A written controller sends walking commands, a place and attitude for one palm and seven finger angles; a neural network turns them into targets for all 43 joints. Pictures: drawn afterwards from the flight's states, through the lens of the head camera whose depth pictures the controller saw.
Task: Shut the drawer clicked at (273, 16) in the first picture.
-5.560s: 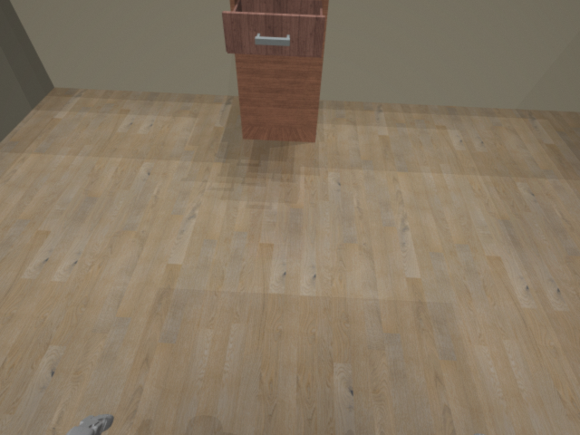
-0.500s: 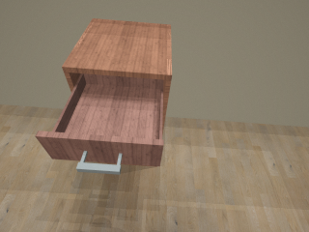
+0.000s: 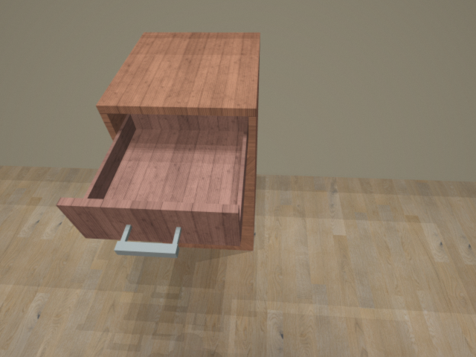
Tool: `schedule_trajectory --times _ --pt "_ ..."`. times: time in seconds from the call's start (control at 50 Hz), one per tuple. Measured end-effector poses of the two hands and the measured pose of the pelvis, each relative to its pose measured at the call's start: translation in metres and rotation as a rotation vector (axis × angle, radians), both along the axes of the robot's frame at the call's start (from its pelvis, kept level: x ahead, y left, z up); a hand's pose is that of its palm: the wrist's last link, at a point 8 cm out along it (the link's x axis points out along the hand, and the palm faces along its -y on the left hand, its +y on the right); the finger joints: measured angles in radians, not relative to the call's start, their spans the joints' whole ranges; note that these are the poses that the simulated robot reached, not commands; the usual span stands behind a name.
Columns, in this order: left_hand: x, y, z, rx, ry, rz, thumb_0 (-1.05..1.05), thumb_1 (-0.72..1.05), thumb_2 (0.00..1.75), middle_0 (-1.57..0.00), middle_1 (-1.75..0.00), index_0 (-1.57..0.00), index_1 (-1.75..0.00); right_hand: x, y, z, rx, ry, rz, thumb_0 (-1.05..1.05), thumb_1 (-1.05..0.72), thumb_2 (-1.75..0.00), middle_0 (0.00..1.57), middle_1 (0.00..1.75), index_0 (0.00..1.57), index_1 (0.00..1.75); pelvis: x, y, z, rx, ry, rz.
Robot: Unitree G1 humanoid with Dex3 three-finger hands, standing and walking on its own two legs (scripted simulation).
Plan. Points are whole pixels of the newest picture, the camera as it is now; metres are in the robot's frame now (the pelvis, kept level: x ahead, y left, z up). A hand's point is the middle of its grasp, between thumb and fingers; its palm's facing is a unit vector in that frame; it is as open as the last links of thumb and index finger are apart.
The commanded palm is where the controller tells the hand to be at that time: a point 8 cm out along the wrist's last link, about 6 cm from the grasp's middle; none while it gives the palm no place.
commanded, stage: come to a stop and stand still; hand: left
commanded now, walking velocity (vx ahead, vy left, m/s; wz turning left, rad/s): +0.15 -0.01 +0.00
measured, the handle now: (150, 240) +0.34 +0.22 -0.07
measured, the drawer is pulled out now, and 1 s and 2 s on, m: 0.30 0.30 0.30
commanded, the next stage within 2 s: look again from close up in 0.28 s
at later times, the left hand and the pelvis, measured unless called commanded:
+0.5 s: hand out of the picture -0.03 +0.16 -0.18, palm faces +0.01 -0.98 -0.19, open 7.4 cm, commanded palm none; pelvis -0.01 +0.01 -0.01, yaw +0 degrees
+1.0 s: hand out of the picture +0.02 +0.17 -0.17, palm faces +0.00 -0.97 -0.23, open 7.3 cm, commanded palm +0.10 +0.22 -0.07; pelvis +0.01 +0.00 +0.00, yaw -1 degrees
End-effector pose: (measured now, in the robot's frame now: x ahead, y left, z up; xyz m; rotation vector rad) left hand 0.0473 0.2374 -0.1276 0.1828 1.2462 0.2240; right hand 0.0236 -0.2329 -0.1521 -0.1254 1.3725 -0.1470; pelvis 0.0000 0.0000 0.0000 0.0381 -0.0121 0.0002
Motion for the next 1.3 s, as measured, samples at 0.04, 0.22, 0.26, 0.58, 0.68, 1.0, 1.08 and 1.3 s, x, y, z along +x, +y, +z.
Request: schedule_trajectory --times 0.04,0.22,0.26,0.58,0.68,1.0,1.08,1.3 --pt "-0.012 0.006 -0.004 -0.009 0.009 0.01 0.0 0.9 0.9 -0.21 -0.3 -0.21 -0.3 -0.005 0.004 0.003 -0.011 -0.013 0.01 0.0 -0.91 -0.9 0.2 0.3 0.2 0.3 -0.006 0.005 -0.001 -0.009 0.002 -0.002" --pt "-0.06 0.02 -0.02 -0.074 0.113 0.026 0.0 0.91 0.9 -0.2 -0.3 -0.2 -0.3 -0.059 0.041 0.013 -0.018 0.032 -0.011 0.0 -0.91 -0.9 0.2 0.3 0.2 0.3 -0.017 0.022 0.001 -0.032 0.007 0.006" --pt "-0.068 0.016 -0.02 -0.082 0.13 0.026 0.0 0.91 0.9 -0.2 -0.3 -0.2 -0.3 -0.069 0.046 0.012 -0.003 0.061 -0.018 0.0 -0.91 -0.9 0.2 0.3 0.2 0.3 -0.016 0.021 0.002 -0.026 0.012 0.005" --pt "-0.076 -0.031 -0.023 -0.086 0.175 -0.017 0.01 0.91 0.9 -0.21 -0.3 -0.2 -0.3 -0.049 0.034 -0.013 0.047 0.032 -0.024 0.01 -0.92 -0.9 0.2 0.3 0.2 0.3 -0.006 0.005 -0.01 -0.057 0.013 -0.001" --pt "-0.06 -0.025 -0.022 -0.072 0.148 -0.02 0.02 0.92 0.9 -0.21 -0.3 -0.2 -0.3 -0.037 0.029 -0.009 0.029 0.007 -0.013 0.02 -0.93 -0.9 0.2 0.3 0.2 0.3 0.002 0.003 -0.008 -0.039 -0.002 -0.008" --pt "-0.035 -0.015 -0.013 -0.034 0.11 -0.038 0.0 0.91 0.9 -0.2 -0.3 -0.2 -0.3 -0.031 0.023 -0.004 0.028 0.039 0.0 0.0 -0.92 -0.9 0.2 0.3 0.2 0.3 0.009 -0.001 -0.003 -0.03 0.009 -0.014" --pt "0.027 -0.002 0.038 0.012 -0.319 0.026 0.03 0.94 0.9 -0.22 -0.32 -0.22 -0.31 -0.006 0.003 0.008 -0.056 -0.191 -0.01 0.02 -0.93 -0.9 0.2 0.3 0.2 0.3 0.005 0.001 -0.006 -0.024 0.027 -0.016" --pt "0.104 -0.039 0.116 -0.213 -1.282 -0.254 0.01 0.92 0.9 -0.36 -0.47 -0.36 -0.47 0.128 -0.037 0.055 -0.171 -0.845 0.135 0.01 -0.92 -0.9 0.2 0.3 0.2 0.3 -0.037 -0.001 -0.056 -0.007 0.197 -0.006"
